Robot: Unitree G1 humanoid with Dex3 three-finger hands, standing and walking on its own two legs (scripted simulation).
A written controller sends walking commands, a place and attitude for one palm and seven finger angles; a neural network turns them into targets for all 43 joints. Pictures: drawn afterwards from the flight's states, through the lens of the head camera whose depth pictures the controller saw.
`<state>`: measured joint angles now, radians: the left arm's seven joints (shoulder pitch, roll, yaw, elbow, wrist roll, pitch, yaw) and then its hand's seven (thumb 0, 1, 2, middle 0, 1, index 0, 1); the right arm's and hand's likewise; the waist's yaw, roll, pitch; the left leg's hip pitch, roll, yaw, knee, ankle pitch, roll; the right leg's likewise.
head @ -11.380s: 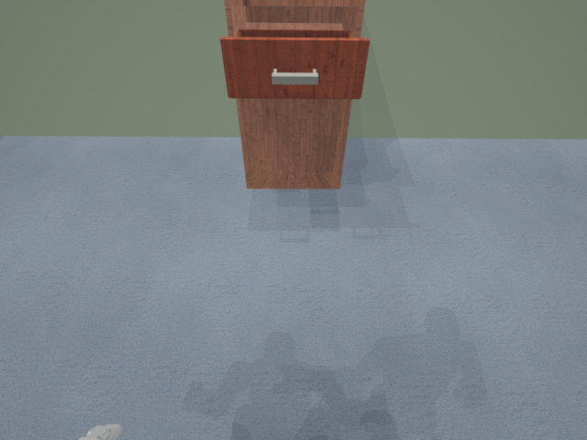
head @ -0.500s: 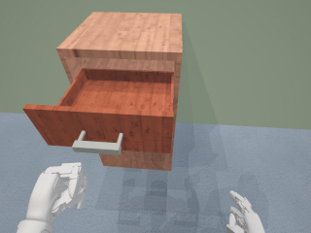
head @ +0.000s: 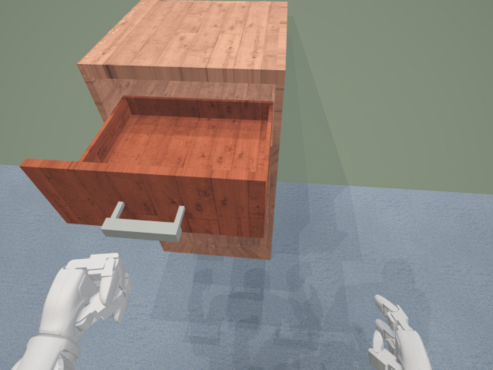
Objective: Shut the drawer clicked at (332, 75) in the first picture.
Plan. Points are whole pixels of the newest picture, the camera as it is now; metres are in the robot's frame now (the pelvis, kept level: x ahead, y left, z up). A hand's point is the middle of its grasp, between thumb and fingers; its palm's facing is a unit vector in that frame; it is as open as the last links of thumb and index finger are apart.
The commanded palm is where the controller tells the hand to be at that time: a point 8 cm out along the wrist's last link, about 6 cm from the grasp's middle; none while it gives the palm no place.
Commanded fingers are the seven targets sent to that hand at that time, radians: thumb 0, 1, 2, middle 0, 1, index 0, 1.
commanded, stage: bring the fist close to the handle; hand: left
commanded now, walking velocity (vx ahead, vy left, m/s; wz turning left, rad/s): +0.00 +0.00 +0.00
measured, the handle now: (146, 219) +0.37 +0.22 +0.02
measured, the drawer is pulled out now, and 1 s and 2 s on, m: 0.30 0.30 0.26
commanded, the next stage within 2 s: push the drawer shut in 1.06 s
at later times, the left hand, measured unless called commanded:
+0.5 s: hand (137, 283) +0.24 +0.19 +0.03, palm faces -0.03 -1.00 -0.04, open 3.3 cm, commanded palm +0.22 +0.25 +0.03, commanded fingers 0.00 0.90 0.90 -1.40 -1.60 -1.40 -1.60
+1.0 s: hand (149, 280) +0.25 +0.18 +0.02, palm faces -0.05 -1.00 -0.04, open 3.3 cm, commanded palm +0.23 +0.24 +0.02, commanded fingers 0.00 0.90 0.90 -1.40 -1.60 -1.40 -1.60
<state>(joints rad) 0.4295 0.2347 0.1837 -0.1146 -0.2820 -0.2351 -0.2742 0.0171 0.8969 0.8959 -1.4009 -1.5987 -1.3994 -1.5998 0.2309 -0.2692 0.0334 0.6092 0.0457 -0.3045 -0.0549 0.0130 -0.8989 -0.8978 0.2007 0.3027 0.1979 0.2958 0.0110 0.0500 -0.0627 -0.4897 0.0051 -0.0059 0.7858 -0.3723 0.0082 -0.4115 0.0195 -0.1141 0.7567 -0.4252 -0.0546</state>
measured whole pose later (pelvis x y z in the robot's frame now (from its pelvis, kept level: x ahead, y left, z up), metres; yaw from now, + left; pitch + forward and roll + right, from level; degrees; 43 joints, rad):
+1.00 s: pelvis -0.01 +0.03 -0.04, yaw -2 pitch +12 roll -2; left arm 0.22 0.21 0.10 0.08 -0.22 -0.34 -0.16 0.02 0.90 0.90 -1.40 -1.60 -1.40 -1.60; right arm 0.24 -0.25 0.04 0.54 0.03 -0.14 -0.02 0.01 -0.90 -0.90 0.20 0.30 0.20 0.30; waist -0.02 0.05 -0.12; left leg -0.79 0.00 0.03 1.02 -0.45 0.04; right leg -0.72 0.00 -0.09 1.00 -0.50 -0.03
